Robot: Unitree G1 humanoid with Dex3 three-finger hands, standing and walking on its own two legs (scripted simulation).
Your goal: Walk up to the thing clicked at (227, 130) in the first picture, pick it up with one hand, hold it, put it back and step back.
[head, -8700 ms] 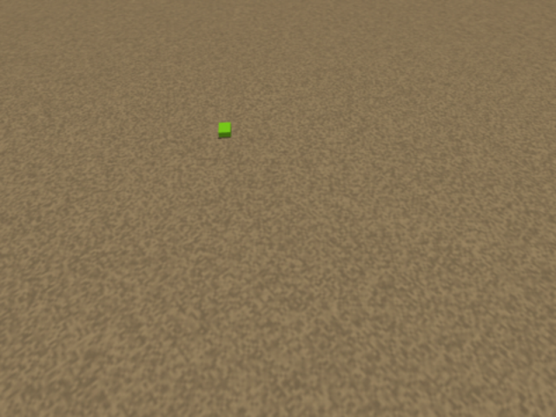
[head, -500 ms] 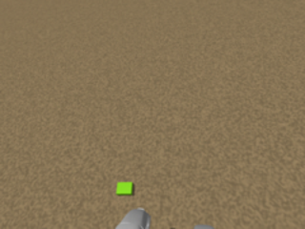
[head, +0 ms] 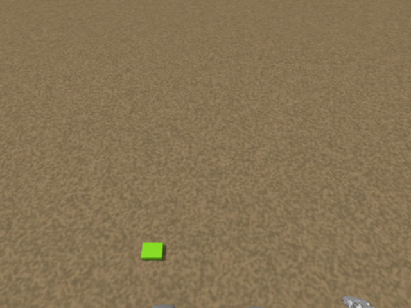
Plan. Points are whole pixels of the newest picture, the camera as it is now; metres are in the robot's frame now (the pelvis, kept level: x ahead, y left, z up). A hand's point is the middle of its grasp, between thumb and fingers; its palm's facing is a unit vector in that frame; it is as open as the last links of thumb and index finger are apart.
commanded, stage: stand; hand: left
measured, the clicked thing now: (152, 251) +0.46 +0.26 -0.74
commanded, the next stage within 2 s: none
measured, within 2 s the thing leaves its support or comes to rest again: neither
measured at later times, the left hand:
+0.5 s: hand out of the picture +0.11 +0.26 -0.13, palm faces -0.03 -0.93 -0.36, open 7.4 cm
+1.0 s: hand out of the picture +0.11 +0.26 -0.13, palm faces -0.03 -0.94 -0.34, open 7.4 cm
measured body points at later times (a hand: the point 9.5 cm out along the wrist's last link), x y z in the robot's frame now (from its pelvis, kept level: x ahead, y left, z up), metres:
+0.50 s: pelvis +0.01 +0.00 +0.02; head +0.03 +0.00 +0.47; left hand +0.11 +0.31 -0.10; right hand +0.08 -0.30 -0.11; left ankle +0.05 +0.14 -0.72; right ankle +0.01 -0.12 -0.72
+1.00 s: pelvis +0.03 +0.01 +0.02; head +0.05 +0.01 +0.47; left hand +0.11 +0.31 -0.11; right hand +0.12 -0.29 -0.11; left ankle +0.05 +0.14 -0.72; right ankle +0.01 -0.12 -0.72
